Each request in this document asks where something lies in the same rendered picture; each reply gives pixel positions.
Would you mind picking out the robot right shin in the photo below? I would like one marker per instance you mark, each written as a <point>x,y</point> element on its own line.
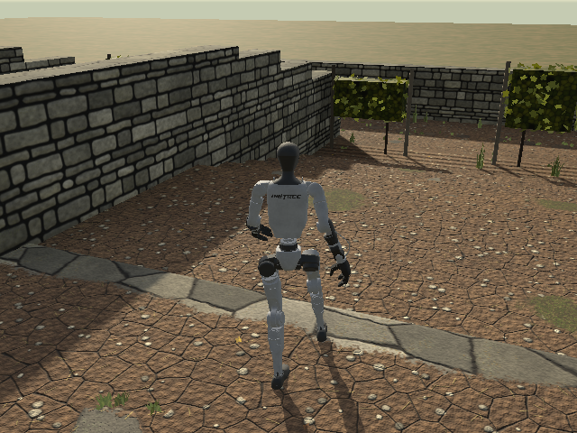
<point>317,302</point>

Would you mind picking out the robot left upper arm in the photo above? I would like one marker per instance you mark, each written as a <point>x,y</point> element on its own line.
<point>259,190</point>

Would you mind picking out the robot left hand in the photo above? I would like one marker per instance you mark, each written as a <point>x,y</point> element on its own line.
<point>264,230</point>

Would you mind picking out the robot right upper arm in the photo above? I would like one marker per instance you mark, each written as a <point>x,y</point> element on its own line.
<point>316,191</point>

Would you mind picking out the robot left thigh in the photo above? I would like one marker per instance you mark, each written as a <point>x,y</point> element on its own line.
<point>272,287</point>

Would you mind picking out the robot left forearm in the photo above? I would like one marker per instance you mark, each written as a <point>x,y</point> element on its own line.
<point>255,230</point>

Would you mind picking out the robot right forearm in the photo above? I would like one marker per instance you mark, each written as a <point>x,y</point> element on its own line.
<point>334,244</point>

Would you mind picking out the robot right hand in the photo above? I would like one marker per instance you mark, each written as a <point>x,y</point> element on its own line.
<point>346,271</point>

